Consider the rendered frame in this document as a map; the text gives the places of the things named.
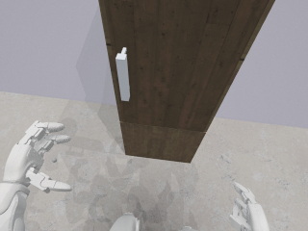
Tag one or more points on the robot left hand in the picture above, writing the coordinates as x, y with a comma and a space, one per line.
19, 166

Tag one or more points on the robot left thigh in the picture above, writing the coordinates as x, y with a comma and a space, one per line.
126, 223

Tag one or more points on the robot left shin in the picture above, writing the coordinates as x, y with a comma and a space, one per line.
129, 214

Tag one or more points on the robot left forearm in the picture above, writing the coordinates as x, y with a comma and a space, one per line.
12, 206

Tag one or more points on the handle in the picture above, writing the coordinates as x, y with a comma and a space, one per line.
122, 74

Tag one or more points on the robot right hand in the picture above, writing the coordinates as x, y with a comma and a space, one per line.
253, 216

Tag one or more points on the cupboard door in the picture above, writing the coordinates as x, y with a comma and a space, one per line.
181, 55

